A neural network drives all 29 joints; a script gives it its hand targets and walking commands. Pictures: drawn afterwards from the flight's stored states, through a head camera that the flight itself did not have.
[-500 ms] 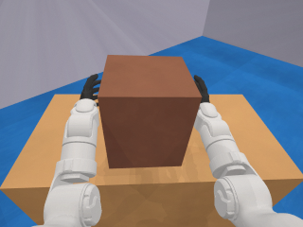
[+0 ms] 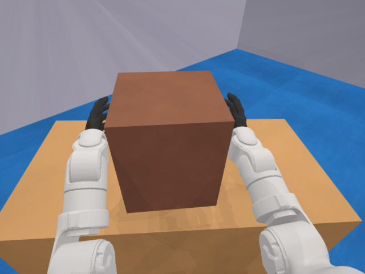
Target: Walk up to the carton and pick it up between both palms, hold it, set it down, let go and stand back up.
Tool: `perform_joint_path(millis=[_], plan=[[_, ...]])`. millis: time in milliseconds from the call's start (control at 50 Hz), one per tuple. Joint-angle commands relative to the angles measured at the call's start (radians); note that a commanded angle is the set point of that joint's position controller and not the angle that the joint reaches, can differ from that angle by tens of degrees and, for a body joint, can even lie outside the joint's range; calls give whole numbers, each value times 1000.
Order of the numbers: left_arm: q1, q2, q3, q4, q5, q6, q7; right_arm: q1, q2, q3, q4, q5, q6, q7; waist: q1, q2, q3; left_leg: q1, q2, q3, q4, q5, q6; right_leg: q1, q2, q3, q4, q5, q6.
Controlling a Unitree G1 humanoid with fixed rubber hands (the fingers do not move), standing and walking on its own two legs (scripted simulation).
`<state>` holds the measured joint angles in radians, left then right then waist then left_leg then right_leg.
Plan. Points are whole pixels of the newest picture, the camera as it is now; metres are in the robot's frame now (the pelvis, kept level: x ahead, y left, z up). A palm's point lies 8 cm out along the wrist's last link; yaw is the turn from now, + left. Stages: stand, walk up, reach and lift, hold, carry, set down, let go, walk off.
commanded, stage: reach and lift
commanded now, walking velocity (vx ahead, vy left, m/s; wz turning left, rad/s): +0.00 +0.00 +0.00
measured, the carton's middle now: (168, 141) +0.38 -0.01 +0.14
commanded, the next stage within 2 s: hold in 0.62 s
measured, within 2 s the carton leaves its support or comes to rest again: neither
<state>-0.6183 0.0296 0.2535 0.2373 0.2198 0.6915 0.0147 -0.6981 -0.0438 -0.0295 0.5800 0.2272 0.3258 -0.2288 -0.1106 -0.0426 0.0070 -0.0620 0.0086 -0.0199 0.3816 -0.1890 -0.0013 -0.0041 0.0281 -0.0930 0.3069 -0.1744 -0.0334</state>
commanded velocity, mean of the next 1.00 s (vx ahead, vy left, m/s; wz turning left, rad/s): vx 0.00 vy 0.00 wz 0.00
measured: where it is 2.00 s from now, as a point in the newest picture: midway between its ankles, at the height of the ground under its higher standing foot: outside the picture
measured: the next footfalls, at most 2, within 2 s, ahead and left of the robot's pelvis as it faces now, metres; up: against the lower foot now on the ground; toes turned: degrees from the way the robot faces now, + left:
none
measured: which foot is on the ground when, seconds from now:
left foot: down 0.00-1.00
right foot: down 0.00-1.00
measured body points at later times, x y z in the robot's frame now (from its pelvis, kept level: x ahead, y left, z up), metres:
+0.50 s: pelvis -0.01 +0.01 +0.00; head -0.06 +0.04 +0.45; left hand +0.39 +0.16 +0.20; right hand +0.38 -0.14 +0.21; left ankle +0.02 +0.12 -0.75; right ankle +0.01 -0.09 -0.75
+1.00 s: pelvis +0.00 +0.01 +0.00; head -0.09 +0.04 +0.44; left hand +0.36 +0.17 +0.22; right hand +0.36 -0.13 +0.23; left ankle +0.02 +0.12 -0.75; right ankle +0.01 -0.09 -0.75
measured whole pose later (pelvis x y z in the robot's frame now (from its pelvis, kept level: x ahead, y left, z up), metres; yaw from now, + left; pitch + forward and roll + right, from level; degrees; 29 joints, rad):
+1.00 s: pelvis +0.00 +0.01 +0.00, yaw -1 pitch -9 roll -1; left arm -0.65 0.00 0.30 0.17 0.24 0.84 0.03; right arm -0.79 -0.08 -0.02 0.61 0.30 0.46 -0.23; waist -0.06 -0.04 -0.06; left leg -0.03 0.00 0.00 0.38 -0.19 0.01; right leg 0.02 0.03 -0.05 0.31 -0.17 -0.02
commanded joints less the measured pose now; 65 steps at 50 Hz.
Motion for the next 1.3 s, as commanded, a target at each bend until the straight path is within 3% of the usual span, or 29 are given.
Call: perform_joint_path(millis=[0,120,180,200,220,380,540,640,760,820,880,900,940,1000,1080,1120,1220,1280], plan=[[-845,-599,-484,-197,-134,-68,-124,-914,633,399,-373,87,-30,98,9,57,-465,132,-47,1,-31,281,-15,98,14,41,-16,342,109],[-856,-584,-453,-175,-131,-63,-137,-923,644,395,-359,82,-11,95,16,26,-470,116,-50,6,-45,247,-1,113,12,47,-17,350,115],[-868,-587,-457,-179,-128,-53,-136,-905,625,377,-316,87,2,97,7,56,-446,130,-45,2,-46,259,-17,86,18,41,-23,312,103],[-919,-609,-471,-203,-159,-70,-138,-964,668,407,-374,91,-15,101,38,30,-500,96,-61,-5,-48,226,6,98,4,45,-21,302,114],[-925,-599,-471,-176,-157,-75,-130,-953,667,390,-350,90,-13,102,21,47,-487,100,-53,-4,-58,211,9,74,9,51,-16,302,106],[-967,-633,-455,-104,-131,-61,-119,-941,608,280,-186,41,-13,134,0,112,-389,115,-29,-1,-80,146,-23,-26,14,33,-48,88,71],[-1024,-675,-521,-158,-192,-77,-84,-1019,617,306,-247,84,-37,144,-23,141,-550,203,-25,-13,-15,309,-53,-10,29,26,-27,199,70],[-975,-652,-506,-167,-182,-66,-70,-1015,616,356,-270,114,-23,138,13,101,-553,184,-25,-18,-9,349,-34,27,37,36,-18,244,74],[-873,-624,-516,-310,-177,3,-64,-991,618,483,-431,231,28,108,76,80,-597,200,-34,-22,30,521,-22,95,54,57,-7,359,80],[-856,-604,-483,-297,-148,40,-80,-957,599,454,-399,224,64,102,68,57,-477,181,-35,-9,0,437,-15,63,47,58,-28,283,82],[-888,-606,-461,-230,-120,66,-107,-948,601,373,-307,173,96,109,44,53,-319,109,-26,6,-63,240,-5,0,32,63,-62,100,71],[-928,-589,-460,-200,-124,72,-118,-939,582,326,-242,153,114,106,10,69,-279,79,-22,10,-87,151,-19,-14,28,64,-77,54,65],[-982,-600,-458,-182,-124,75,-134,-968,601,277,-210,124,125,111,-8,83,-250,23,-22,15,-119,43,-17,-14,17,63,-74,10,66],[-1060,-631,-499,-177,-155,61,-138,-1027,620,245,-215,108,123,119,-34,132,-307,2,-22,7,-115,23,-32,-5,13,62,-56,16,65],[-1123,-649,-506,-162,-198,30,-113,-1124,649,269,-257,116,108,128,-9,145,-452,34,-27,0,-82,91,-35,-4,19,57,-34,54,70],[-1115,-636,-475,-107,-185,27,-107,-1116,634,256,-209,110,116,127,-6,152,-448,30,-29,-2,-85,76,-32,-12,15,59,-38,33,69],[-1061,-610,-389,-70,-166,24,-105,-1131,637,295,-200,136,107,134,53,99,-526,16,-32,6,-80,110,-3,42,23,65,-29,59,71],[-1058,-598,-388,-112,-182,11,-98,-1104,653,342,-219,175,110,124,61,83,-593,61,-42,9,-50,210,-6,66,30,70,-18,155,82]])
